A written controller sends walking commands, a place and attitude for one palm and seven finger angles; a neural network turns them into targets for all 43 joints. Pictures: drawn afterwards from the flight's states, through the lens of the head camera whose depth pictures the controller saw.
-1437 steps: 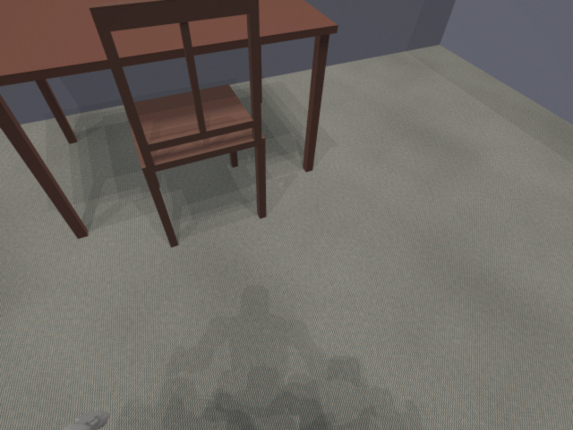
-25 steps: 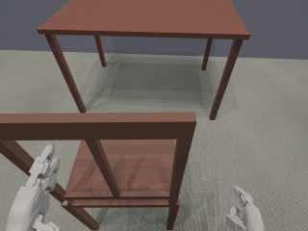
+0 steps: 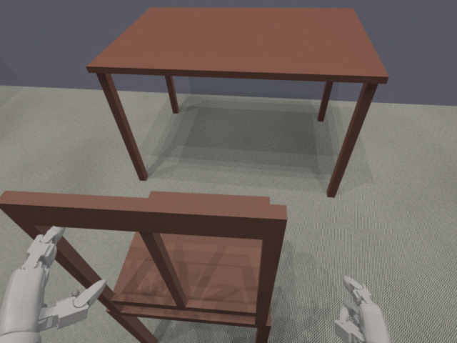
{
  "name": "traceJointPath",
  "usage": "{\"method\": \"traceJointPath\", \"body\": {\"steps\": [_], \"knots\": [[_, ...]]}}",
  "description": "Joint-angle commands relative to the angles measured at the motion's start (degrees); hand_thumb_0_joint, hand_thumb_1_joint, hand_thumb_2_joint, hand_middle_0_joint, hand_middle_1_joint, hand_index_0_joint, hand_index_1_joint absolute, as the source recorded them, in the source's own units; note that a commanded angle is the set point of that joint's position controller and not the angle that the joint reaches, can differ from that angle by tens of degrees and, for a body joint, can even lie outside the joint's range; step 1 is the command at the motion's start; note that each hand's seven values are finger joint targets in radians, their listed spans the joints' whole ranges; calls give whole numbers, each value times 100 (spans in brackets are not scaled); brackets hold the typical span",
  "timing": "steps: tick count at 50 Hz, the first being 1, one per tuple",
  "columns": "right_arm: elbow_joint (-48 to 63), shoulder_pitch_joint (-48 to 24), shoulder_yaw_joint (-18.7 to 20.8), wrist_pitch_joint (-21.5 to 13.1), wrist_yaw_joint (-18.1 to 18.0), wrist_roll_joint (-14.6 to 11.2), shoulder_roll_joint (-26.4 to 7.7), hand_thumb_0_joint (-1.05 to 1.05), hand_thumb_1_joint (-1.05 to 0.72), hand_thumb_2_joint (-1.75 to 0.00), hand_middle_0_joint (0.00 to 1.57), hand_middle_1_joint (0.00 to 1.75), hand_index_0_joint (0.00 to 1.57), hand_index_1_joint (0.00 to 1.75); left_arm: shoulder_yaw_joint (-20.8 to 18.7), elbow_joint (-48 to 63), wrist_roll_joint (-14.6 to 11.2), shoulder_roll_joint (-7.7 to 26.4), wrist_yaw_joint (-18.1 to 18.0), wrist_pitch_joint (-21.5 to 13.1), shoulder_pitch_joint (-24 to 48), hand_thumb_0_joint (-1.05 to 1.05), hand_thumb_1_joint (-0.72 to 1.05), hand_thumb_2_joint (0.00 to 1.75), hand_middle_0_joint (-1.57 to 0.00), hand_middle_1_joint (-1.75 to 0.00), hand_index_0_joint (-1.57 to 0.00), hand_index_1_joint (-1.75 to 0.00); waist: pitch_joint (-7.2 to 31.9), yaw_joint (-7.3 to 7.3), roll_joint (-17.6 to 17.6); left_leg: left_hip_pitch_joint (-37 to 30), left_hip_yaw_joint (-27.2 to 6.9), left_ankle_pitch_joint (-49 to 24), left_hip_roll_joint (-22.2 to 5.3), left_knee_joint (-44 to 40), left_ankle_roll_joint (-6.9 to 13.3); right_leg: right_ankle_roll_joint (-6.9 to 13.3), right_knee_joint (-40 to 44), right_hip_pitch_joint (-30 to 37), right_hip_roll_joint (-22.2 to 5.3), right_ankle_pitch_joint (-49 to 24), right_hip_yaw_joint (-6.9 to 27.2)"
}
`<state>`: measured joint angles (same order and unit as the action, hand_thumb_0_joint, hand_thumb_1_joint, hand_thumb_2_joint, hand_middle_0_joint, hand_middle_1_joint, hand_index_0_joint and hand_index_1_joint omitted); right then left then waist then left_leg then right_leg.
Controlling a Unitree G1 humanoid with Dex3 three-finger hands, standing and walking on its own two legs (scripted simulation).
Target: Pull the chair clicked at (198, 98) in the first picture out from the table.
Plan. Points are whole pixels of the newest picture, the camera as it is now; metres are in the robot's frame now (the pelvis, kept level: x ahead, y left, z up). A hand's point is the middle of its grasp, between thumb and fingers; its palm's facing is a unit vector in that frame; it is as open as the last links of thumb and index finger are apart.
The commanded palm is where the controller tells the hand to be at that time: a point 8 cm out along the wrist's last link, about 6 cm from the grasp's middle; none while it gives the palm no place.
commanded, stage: draw the hand back to the body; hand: left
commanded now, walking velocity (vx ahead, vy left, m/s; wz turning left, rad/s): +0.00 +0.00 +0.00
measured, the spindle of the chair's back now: (168, 272) +0.25 +0.17 -0.06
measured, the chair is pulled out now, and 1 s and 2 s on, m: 0.63 0.63 0.64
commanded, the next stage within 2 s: step back with the hand held close in 0.54 s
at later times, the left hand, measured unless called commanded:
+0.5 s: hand (71, 289) +0.16 +0.25 +0.08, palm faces +0.36 -0.78 -0.51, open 6.9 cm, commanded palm +0.14 +0.29 +0.18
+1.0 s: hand (65, 304) +0.14 +0.25 +0.09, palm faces +0.17 -0.81 -0.56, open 6.9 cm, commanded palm +0.09 +0.29 +0.18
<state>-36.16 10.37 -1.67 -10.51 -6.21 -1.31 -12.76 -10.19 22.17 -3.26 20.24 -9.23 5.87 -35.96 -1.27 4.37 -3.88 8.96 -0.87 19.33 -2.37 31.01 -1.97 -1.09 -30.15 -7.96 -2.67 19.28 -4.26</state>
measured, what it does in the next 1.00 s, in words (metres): shifts its weight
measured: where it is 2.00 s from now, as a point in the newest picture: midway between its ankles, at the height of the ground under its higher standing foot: outside the picture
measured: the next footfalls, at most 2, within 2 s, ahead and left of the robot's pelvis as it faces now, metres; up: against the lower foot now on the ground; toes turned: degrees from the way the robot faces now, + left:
right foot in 1.72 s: -0.25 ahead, -0.13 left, +0.00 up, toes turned -3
left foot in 1.90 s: -0.11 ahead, +0.12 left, +0.00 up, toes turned -1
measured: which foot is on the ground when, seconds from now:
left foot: down 0.00-1.00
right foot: down 0.00-1.00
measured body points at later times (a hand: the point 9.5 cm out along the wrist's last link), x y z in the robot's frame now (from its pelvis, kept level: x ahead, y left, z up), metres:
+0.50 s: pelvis +0.00 -0.01 +0.00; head +0.00 -0.05 +0.45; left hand +0.13 +0.29 +0.11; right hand +0.20 -0.23 -0.09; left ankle -0.03 +0.14 -0.73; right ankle -0.03 -0.13 -0.73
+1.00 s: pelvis -0.05 -0.01 +0.00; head +0.01 -0.01 +0.45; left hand +0.12 +0.29 +0.12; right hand +0.14 -0.24 -0.08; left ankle -0.03 +0.14 -0.73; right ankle -0.03 -0.13 -0.73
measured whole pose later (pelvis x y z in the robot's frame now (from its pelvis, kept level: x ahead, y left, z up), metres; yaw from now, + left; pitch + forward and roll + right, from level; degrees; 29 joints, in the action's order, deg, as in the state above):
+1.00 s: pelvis -0.05 -0.01 +0.00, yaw -1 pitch -2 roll +0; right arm -31.8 6.9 0.3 -5.4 -5.4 -2.4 -13.1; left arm -16.6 28.9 -4.9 28.4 -7.3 4.7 -36.4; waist -10.1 2.0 -0.9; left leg 14.5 -0.2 13.5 -3.5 29.6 -2.6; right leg -0.3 -29.2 -14.3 -1.5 13.3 -3.4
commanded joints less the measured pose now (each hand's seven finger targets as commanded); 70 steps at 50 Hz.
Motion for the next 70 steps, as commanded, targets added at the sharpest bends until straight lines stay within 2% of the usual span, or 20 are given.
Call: {"method": "traceJointPath", "body": {"steps": [1, 7, 8, 11, 13, 17, 19, 21, 32, 33, 34, 36, 38, 42, 48, 58, 60, 63, 66, 70], "knots": [[822, -672, 183, -482, -20, 32, -621, 0, -90, -90, 20, 30, 20, 30, -1415, 2474, 72, 1398, -368, -945, 1451, 0, 65, 78, -16, -25, -16, -25, 875, -118, -506, -467, 33, -2171, -35, -475, 183, 229, 365, 224, -92, -2118, 33], [730, -665, 158, -611, 25, 25, -662, 0, -90, -90, 20, 30, 20, 30, -1702, 2790, 44, 1749, -413, -896, 1908, 0, 86, 88, -19, -29, -19, -29, 1014, -105, -526, -540, 31, -2483, -44, -438, 180, 205, 299, 348, -116, -2390, 13], [692, -686, 158, -634, 22, 5, -687, 0, -90, -90, 20, 30, 20, 30, -1792, 2799, 49, 1909, -417, -858, 2018, 0, 90, 90, -20, -30, -20, -30, 1032, -102, -781, -527, 52, -2384, -31, -443, 167, 216, 338, 361, -126, -2322, 57], [700, -660, 158, -691, 48, 19, -672, 0, -90, -90, 20, 30, 20, 30, -1649, 2835, 46, 1705, -403, -875, 1899, 0, 90, 90, -20, -30, -20, -30, 1045, -102, -609, -634, 28, -2641, -53, -418, 185, 197, 267, 323, -122, -2473, 0], [666, -707, 160, -722, 67, 10, -692, 0, -90, -90, 20, 30, 20, 30, -1657, 2787, 56, 1731, -394, -836, 1890, 0, 90, 90, -20, -30, -20, -30, 1056, -94, -832, -587, 57, -2526, -40, -433, 162, 203, 284, 351, -130, -2382, 23], [677, -665, 175, -746, 64, 25, -689, 0, -90, -90, 20, 30, 20, 30, -1667, 2804, 61, 1741, -406, -890, 1908, 0, 90, 90, -20, -30, -20, -30, 1065, -87, -481, -552, 30, -2470, -44, -429, 188, 182, 239, 331, -137, -2376, -22], [671, -653, 146, -780, 61, 9, -663, 0, -90, -90, 20, 30, 20, 30, -1659, 2881, 82, 1748, -408, -899, 1884, 0, 90, 90, -20, -30, -20, -30, 1058, -76, -777, -522, 50, -2392, -17, -429, 181, 201, 256, 338, -152, -2337, 9], [668, -671, 170, -773, 56, 19, -680, 0, -90, -90, 20, 30, 20, 30, -1682, 2791, 74, 1759, -411, -907, 1872, 0, 90, 90, -20, -30, -20, -30, 1011, -88, -506, -481, 43, -2320, -30, -428, 186, 187, 240, 310, -145, -2312, -20], [655, -693, 172, -799, 33, 17, -667, 0, -90, -90, 20, 30, 20, 30, -1734, 2778, 79, 1814, -393, -993, 1942, 0, 90, 90, -20, -30, -20, -30, 971, -84, -671, -467, 70, -1980, -27, -432, 201, 196, 313, 217, -159, -2072, 23], [640, -733, 156, -815, 42, 16, -687, 0, -90, -90, 20, 30, 20, 30, -1631, 2825, 85, 1745, -374, -973, 2015, 0, 90, 90, -20, -30, -20, -30, 932, -108, -674, -389, 55, -1877, -16, -452, 178, 209, 341, 230, -141, -1969, 49], [886, -514, 359, -466, 1, -136, -830, 0, -90, -90, 20, 30, 20, 30, -2331, 2631, -123, 2590, -213, -1196, 2963, 0, 90, 90, -20, -30, -20, -30, -80, -258, -151, 10, -2, -1724, -205, -336, 273, 216, 792, -418, -363, -2594, 774], [972, -528, 320, -211, 48, -112, -685, 0, -90, -90, 20, 30, 20, 30, -1885, 2297, -114, 1904, -91, -1182, 2481, 0, 90, 90, -20, -30, -20, -30, 220, -322, 129, -71, 41, -1586, -181, -292, 215, 242, 783, -114, -543, -2868, 713], [1058, -664, 330, -80, 50, -128, -699, 0, -90, -90, 20, 30, 20, 30, -1894, 2604, -102, 1933, -105, -1285, 2250, 0, 90, 90, -20, -30, -20, -30, 691, -312, -407, -297, 30, -2111, -246, -352, 246, 232, 588, 137, -576, -3215, 724], [1245, -660, 368, 135, 59, -95, -700, 0, -90, -90, 20, 30, 20, 30, -2023, 3133, -116, 1926, -221, -1399, 1512, 0, 90, 90, -20, -30, -20, -30, 1327, -257, -526, -380, -144, -3240, -501, -399, 243, 154, 207, 529, -444, -3239, 488], [1291, -735, 439, 222, -13, -109, -680, 0, -90, -90, 20, 30, 20, 30, -2398, 3499, -155, 2219, -285, -1502, 583, 0, 90, 90, -20, -30, -20, -30, 1539, -224, -898, 80, -346, -2981, -669, -463, 301, 103, -19, 498, -340, -2671, 421], [1091, -438, 429, -79, -150, -16, -698, 0, -90, -90, 20, 30, 20, 30, -2831, 3450, -148, 2481, -325, -1893, 470, 0, 90, 90, -20, -30, -20, -30, 1163, -294, -897, 1518, -489, -26, -546, -646, 291, 126, 70, 361, -309, -1232, 647], [995, -291, 421, -121, -151, 54, -663, 0, -90, -90, 20, 30, 20, 30, -2932, 3117, -94, 2413, -375, -2030, 599, 0, 90, 90, -20, -30, -20, -30, 1018, -332, -448, 1514, -407, 510, -334, -422, 219, 188, 430, -67, -442, -650, 889], [741, -296, 471, -50, -76, 67, -675, 0, -90, -90, 20, 30, 20, 30, -2607, 1700, -38, 1775, -379, -1946, 326, 0, 90, 90, -20, -30, -20, -30, 726, -412, 262, 685, -82, 654, -15, 498, 98, 484, 1330, -1470, -860, 706, 1361], [677, -334, 460, 151, 59, 64, -653, 0, -90, -90, 20, 30, 20, 30, -2132, 869, 74, 1294, -339, -1739, 612, 0, 90, 90, -20, -30, -20, -30, 359, -477, 979, 724, -146, 455, -43, 728, 138, 475, 1355, -2015, -909, 962, 1061], [913, -478, 433, 303, 76, -26, -680, 0, -90, -90, 20, 30, 20, 30, -1796, 938, 130, 1189, -268, -1596, 931, 0, 90, 90, -20, -30, -20, -30, -104, -452, 866, 1335, -444, 1154, -236, -72, 293, 254, 1180, -2150, -542, 1890, 793]]}}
